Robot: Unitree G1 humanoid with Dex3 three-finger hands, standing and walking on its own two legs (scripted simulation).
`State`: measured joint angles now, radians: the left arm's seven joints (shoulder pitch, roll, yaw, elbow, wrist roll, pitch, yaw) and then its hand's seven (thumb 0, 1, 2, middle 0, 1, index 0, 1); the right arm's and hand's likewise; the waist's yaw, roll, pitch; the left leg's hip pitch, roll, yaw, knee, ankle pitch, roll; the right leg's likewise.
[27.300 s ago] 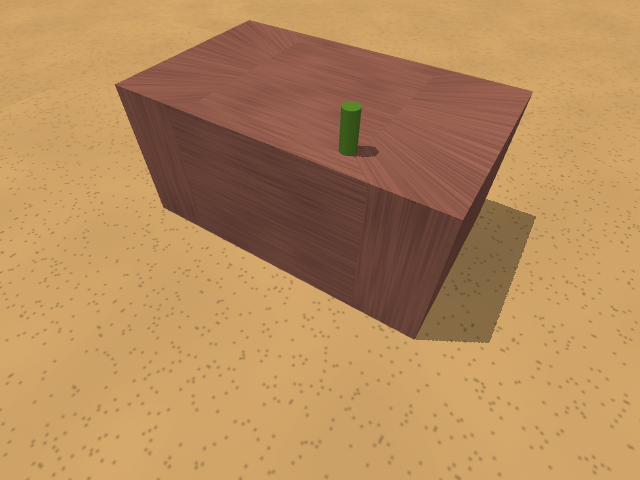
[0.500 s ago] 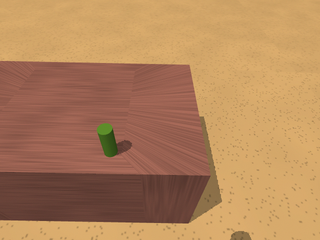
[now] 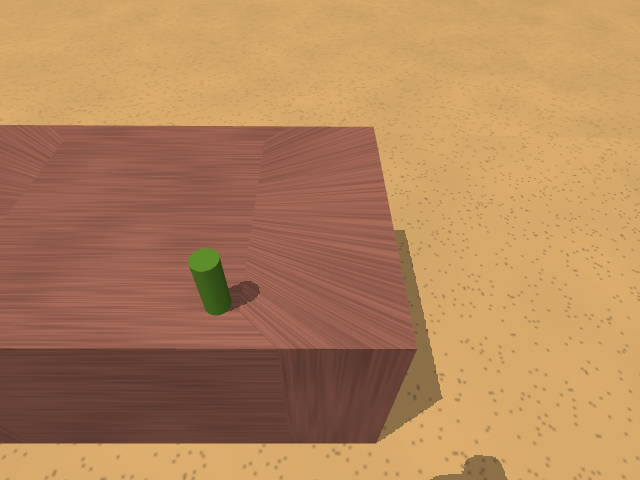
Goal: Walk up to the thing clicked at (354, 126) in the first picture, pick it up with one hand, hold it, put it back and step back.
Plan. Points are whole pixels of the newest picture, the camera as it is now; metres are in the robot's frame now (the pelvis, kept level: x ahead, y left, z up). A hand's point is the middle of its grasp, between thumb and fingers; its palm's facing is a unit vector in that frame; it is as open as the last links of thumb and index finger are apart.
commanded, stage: stand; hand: left
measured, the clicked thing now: (211, 283) +0.48 +0.21 -0.11
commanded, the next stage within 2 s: step back in 1.54 s
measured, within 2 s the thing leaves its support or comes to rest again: neither
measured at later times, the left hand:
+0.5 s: hand out of the picture +0.08 +0.25 -0.16, palm faces -0.03 -0.94 -0.34, open 7.3 cm
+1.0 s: hand out of the picture +0.09 +0.25 -0.16, palm faces -0.03 -0.94 -0.34, open 7.3 cm
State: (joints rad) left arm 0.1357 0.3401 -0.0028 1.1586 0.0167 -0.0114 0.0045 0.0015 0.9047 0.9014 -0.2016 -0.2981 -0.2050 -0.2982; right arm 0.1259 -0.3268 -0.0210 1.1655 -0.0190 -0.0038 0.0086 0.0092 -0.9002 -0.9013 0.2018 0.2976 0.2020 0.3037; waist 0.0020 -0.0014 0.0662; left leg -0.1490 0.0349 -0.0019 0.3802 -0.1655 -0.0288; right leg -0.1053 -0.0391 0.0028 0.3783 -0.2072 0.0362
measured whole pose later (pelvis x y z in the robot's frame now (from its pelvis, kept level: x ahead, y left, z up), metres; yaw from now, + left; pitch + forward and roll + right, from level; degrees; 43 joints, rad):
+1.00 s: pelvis +0.02 -0.01 +0.00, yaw +0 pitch -2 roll +0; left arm 0.11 0.35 0.00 1.14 0.01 -0.01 0.00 0.00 0.91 0.90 -0.20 -0.30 -0.20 -0.30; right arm 0.10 -0.34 -0.01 1.16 -0.02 -0.01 0.01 0.01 -0.90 -0.90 0.20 0.30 0.20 0.30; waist 0.00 0.00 0.06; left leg -0.13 0.04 0.00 0.35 -0.17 -0.04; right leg -0.09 -0.03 0.00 0.35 -0.21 0.03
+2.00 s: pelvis -0.05 +0.03 -0.01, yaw -1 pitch -1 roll -2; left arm 0.04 0.42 0.07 0.91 0.00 0.07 0.02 0.00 0.91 0.90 -0.20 -0.30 -0.20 -0.30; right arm 0.13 -0.35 -0.05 0.97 -0.03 0.03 0.01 0.01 -0.90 -0.90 0.20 0.30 0.20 0.30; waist -0.01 -0.04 0.19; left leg -0.34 0.02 0.01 0.59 -0.23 0.04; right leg -0.47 0.12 0.15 1.17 -0.51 -0.02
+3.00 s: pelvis -0.31 +0.00 -0.03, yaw -3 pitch -3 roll -2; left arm 0.16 0.36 0.07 0.87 0.03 0.04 0.00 0.00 0.91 0.90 -0.20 -0.30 -0.20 -0.30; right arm 0.06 -0.41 -0.06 0.82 -0.02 0.04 -0.01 0.01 -0.90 -0.90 0.20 0.30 0.20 0.30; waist 0.01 0.06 0.21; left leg -0.41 0.08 -0.04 0.72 -0.27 0.00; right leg -0.22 0.07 0.03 0.63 -0.36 -0.01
